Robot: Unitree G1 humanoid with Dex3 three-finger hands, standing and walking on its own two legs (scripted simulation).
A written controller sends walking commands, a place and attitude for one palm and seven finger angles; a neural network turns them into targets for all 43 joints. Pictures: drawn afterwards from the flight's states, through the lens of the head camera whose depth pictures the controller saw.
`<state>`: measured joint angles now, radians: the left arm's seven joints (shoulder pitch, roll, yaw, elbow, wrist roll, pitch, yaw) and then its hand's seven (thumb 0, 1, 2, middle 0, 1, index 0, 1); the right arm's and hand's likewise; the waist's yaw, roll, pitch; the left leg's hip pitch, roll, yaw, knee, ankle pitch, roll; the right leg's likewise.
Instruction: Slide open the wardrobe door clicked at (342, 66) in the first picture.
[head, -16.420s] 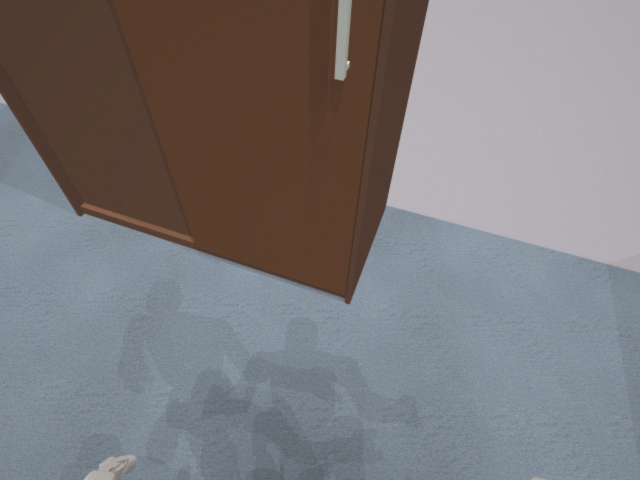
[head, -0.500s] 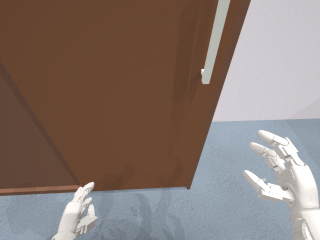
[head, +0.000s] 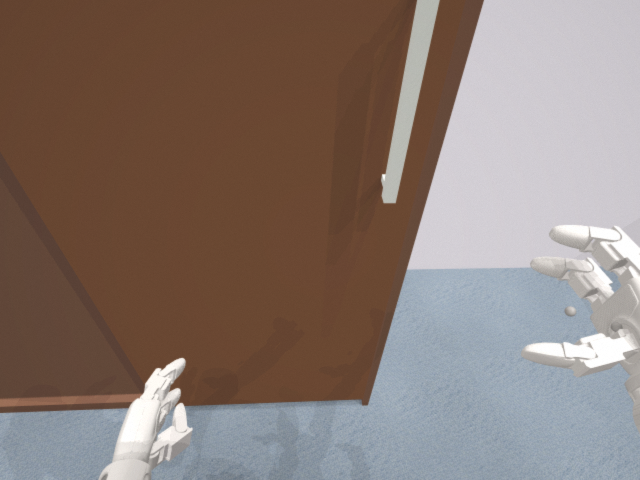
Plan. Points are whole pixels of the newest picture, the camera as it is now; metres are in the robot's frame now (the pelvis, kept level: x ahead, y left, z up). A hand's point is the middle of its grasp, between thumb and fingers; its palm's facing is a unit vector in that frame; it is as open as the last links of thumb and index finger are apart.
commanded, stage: raise the hand with hooked fingers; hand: right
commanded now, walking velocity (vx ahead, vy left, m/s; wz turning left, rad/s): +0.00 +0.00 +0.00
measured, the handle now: (403, 105) +0.51 -0.11 +0.25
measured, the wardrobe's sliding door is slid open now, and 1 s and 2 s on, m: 0.00 0.00 0.00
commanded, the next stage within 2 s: move the hooked fingers beside the handle in 0.96 s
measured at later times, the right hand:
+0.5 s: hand out of the picture +0.26 -0.28 +0.28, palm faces +0.12 +0.99 -0.13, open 14.0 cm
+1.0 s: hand (605, 220) +0.27 -0.24 +0.26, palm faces +0.04 +0.99 -0.14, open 14.0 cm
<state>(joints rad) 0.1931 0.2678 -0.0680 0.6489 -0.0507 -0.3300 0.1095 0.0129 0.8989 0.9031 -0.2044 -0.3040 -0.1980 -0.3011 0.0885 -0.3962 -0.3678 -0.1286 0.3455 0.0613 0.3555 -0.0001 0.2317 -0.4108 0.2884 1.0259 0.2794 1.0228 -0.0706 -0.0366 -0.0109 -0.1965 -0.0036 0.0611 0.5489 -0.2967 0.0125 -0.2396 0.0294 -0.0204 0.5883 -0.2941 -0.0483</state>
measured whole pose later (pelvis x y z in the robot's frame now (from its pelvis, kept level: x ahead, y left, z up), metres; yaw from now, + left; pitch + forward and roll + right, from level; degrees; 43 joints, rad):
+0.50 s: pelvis -0.01 +0.01 +0.01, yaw -1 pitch -6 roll +0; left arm 0.16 0.27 -0.12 0.67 -0.10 -0.19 0.09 0.01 0.90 0.90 -0.21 -0.30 -0.20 -0.30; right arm -0.35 -0.59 -0.48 0.11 0.32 0.41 0.45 -0.01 0.50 -0.30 0.31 1.20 0.30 1.19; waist -0.09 -0.07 -0.02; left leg -0.11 -0.01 0.08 0.43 -0.23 0.03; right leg -0.15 0.03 0.00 0.46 -0.21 -0.03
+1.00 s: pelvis +0.00 +0.02 +0.01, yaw +0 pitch -5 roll +0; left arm 0.14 0.29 -0.10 0.64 -0.10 -0.16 0.09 0.01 0.90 0.90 -0.20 -0.30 -0.20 -0.30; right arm -0.28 -0.55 -0.47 0.02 0.33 0.43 0.46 -0.01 0.50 -0.30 0.31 1.20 0.30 1.20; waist -0.08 -0.08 -0.02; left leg -0.12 -0.02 0.07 0.45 -0.25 0.04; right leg -0.15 0.01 -0.01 0.47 -0.23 -0.02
